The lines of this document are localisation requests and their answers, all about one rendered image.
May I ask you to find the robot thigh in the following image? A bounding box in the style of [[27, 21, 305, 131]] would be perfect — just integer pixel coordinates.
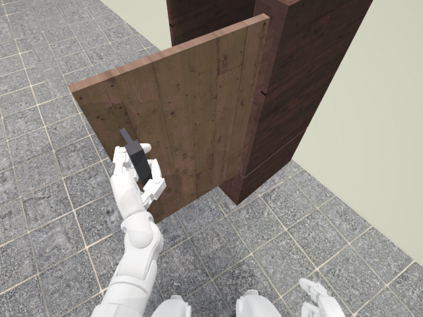
[[151, 299, 192, 317], [236, 295, 282, 317]]

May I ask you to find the robot right thigh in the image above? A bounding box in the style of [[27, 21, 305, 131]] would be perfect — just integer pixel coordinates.
[[236, 295, 282, 317]]

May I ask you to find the handle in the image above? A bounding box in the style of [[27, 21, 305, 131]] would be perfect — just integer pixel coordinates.
[[120, 128, 153, 186]]

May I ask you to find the right robot hand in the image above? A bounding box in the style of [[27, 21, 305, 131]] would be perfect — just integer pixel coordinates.
[[299, 278, 345, 317]]

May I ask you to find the left robot hand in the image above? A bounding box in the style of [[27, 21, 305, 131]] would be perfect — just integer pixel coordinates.
[[110, 143, 166, 220]]

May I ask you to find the robot left thigh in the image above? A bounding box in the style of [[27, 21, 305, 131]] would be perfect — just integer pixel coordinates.
[[151, 299, 192, 317]]

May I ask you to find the robot left forearm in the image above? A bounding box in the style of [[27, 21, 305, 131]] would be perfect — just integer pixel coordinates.
[[91, 211, 164, 317]]

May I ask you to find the cupboard door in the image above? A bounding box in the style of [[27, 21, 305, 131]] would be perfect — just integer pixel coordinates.
[[68, 13, 270, 224]]

